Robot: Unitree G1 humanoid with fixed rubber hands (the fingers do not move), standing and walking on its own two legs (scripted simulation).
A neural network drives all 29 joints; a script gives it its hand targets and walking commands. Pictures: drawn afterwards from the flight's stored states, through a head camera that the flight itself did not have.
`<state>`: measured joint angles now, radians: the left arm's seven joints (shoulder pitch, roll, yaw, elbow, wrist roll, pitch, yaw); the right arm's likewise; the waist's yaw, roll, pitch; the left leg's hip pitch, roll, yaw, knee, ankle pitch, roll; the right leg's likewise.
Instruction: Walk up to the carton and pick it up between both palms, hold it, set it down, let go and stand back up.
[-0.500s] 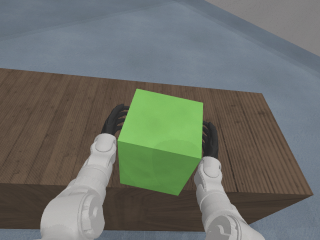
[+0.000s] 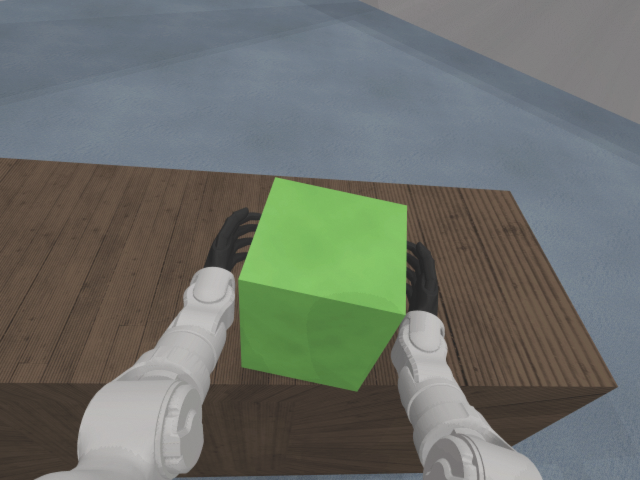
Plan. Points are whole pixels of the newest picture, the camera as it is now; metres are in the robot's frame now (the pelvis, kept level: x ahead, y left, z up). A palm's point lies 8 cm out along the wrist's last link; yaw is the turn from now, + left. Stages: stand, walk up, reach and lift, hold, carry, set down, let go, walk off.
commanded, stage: reach and lift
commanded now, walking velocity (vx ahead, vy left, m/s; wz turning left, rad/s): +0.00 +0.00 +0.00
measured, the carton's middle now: (318, 291) +0.40 +0.00 +0.01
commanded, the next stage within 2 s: none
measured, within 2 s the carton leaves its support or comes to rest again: neither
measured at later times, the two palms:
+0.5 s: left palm (201, 227) +0.39 +0.14 +0.14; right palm (431, 262) +0.37 -0.13 +0.13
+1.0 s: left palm (190, 246) +0.35 +0.15 +0.16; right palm (439, 269) +0.35 -0.12 +0.14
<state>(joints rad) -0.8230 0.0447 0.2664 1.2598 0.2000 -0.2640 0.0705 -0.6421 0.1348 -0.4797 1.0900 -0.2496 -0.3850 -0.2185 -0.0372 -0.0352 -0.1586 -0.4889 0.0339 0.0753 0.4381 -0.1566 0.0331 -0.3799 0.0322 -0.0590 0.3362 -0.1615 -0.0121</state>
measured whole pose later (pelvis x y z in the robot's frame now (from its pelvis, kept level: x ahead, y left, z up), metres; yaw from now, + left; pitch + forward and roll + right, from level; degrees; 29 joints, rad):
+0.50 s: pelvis +0.00 +0.00 +0.01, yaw +0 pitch -1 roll -2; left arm -0.72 0.01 0.22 0.74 0.20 0.23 0.08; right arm -0.66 0.05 -0.15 0.85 0.06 -0.01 -0.25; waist -0.03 -0.05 -0.07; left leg -0.22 0.02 0.09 0.39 -0.16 0.04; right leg -0.11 0.03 -0.05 0.28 -0.16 -0.01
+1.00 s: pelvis -0.03 -0.01 +0.01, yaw +1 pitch -6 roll -1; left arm -0.67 -0.04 0.26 0.46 0.28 0.50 0.07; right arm -0.69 0.09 -0.24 0.78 -0.02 0.13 -0.17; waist -0.02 -0.07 0.01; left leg -0.11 0.02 0.07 0.33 -0.11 0.02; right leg -0.03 0.02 -0.07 0.30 -0.16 -0.02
